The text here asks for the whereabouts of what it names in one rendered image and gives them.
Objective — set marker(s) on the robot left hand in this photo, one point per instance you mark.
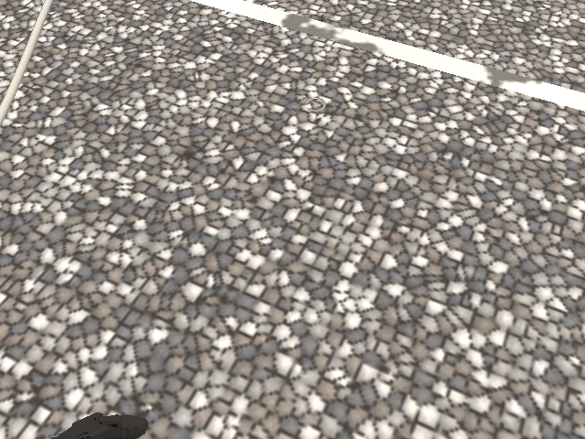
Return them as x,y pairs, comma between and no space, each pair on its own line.
97,426

